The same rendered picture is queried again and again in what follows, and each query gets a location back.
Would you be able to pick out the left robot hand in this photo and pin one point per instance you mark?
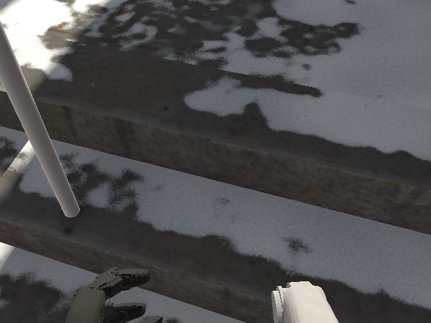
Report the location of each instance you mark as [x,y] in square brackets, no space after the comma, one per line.
[89,303]

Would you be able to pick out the robot right thigh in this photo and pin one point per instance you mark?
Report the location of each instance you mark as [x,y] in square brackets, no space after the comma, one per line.
[301,302]

